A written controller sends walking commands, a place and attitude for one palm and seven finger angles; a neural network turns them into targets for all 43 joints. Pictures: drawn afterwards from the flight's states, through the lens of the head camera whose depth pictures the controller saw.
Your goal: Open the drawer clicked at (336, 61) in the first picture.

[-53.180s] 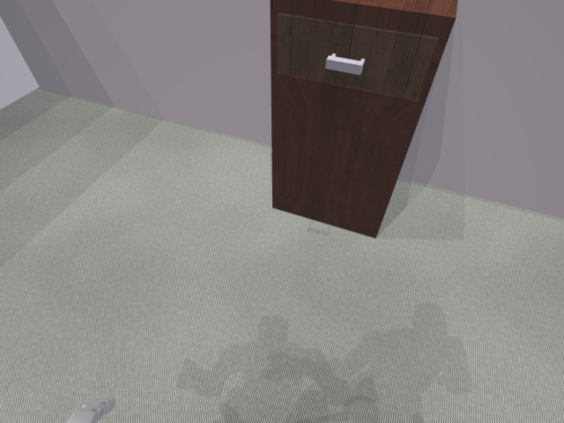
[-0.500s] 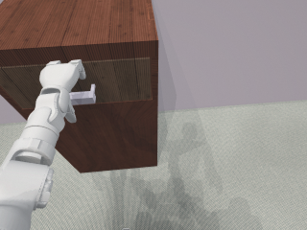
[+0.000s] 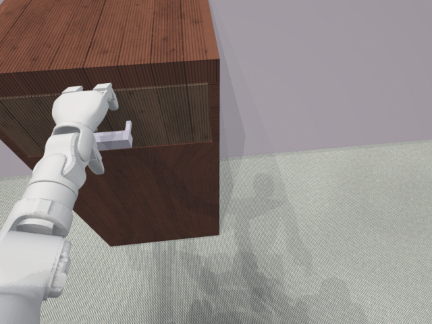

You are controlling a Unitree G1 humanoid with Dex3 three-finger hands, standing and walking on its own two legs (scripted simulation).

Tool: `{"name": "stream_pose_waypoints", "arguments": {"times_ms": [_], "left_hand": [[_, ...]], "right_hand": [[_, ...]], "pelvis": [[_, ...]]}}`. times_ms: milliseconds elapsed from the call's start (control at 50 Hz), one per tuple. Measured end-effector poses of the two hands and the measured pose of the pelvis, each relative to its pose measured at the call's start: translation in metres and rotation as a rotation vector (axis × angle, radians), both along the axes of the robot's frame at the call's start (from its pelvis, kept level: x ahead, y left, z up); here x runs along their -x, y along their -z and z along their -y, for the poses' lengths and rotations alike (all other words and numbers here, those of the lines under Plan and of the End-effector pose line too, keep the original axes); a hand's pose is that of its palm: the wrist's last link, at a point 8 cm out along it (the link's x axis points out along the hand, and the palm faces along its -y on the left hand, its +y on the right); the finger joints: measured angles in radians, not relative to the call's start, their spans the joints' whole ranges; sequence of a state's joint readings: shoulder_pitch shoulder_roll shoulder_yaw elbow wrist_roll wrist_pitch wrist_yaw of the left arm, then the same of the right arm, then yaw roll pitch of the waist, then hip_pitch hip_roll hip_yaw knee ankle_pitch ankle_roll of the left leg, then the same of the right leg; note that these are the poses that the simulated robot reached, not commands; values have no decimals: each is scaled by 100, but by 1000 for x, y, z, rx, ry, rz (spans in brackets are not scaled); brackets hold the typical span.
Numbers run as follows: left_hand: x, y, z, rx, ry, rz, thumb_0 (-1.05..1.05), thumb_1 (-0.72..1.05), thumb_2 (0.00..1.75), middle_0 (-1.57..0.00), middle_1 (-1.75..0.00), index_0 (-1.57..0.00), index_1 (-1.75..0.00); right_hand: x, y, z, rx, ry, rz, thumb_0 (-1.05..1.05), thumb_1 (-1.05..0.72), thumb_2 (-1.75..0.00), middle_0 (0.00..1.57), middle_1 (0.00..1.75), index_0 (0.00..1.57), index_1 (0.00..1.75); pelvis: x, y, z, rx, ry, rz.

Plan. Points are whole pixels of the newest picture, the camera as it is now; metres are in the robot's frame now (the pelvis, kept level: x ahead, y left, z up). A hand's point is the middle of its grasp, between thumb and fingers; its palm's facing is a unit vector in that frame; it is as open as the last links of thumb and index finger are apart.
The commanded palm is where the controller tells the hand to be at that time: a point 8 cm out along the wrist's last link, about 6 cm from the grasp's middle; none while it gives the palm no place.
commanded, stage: re-aim the fingers above the handle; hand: left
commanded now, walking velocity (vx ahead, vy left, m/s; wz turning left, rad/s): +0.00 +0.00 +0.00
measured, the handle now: (107, 133) +0.51 +0.24 +0.04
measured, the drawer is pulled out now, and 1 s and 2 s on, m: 0.00 0.00 0.00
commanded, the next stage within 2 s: lower the fingers behind the handle in 1.38 s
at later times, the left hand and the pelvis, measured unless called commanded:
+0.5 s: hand (98, 128) +0.47 +0.22 +0.10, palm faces -0.01 -0.03 -1.00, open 13.6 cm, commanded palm +0.45 +0.21 +0.16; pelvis -0.01 +0.01 +0.00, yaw +0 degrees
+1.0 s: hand (105, 127) +0.47 +0.21 +0.10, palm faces +0.00 -0.04 -1.00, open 13.7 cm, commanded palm +0.44 +0.21 +0.16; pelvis -0.01 +0.00 +0.00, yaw +0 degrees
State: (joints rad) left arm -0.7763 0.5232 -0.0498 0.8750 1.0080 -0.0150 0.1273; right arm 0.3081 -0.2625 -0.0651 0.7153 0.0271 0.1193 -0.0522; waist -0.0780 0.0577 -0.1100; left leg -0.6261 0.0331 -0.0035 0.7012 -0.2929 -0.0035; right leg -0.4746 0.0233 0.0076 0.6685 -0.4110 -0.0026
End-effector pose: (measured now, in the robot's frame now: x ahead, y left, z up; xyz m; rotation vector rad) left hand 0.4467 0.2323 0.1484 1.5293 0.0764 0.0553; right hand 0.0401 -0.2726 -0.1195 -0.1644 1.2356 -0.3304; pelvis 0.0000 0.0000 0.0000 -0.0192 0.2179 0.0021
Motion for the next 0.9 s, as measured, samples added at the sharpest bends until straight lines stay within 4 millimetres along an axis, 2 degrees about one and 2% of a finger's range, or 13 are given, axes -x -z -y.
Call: {"name": "stream_pose_waypoints", "arguments": {"times_ms": [380, 660, 900], "left_hand": [[-1, -2, 7, -13, -8, 0, 0, -49, 30, -35, -122, -36, -123], [-2, -3, 15, -15, -11, -7, 0, -49, 30, -34, -121, -36, -123], [-1, -4, 22, 8, 8, 9, 0, -49, 30, -34, -121, -34, -121]], "right_hand": [[11, 2, -17, -16, -13, 2, 1, -91, -90, 20, 30, 21, 30], [23, 2, -12, -6, -7, -11, 1, -91, -90, 20, 30, 21, 30], [15, 1, -7, -12, 5, 12, 1, -91, -90, 20, 30, 21, 30]], "pelvis": [[10, 1, -9, 5, -6, -1], [12, 1, -6, 4, -9, 0], [7, 0, -1, -2, 4, 6]]}}
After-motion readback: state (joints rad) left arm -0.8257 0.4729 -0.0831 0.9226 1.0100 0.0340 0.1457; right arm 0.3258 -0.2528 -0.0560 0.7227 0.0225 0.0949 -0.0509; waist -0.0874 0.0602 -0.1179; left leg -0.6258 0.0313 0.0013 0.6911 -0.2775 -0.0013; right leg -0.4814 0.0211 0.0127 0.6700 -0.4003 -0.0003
